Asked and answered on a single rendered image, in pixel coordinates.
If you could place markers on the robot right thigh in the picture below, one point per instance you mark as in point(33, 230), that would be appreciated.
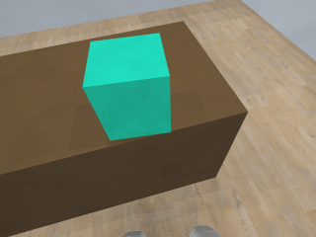
point(203, 231)

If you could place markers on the carton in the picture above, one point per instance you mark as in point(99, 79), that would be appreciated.
point(127, 82)

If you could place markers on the pedestal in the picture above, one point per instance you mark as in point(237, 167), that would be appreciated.
point(57, 161)

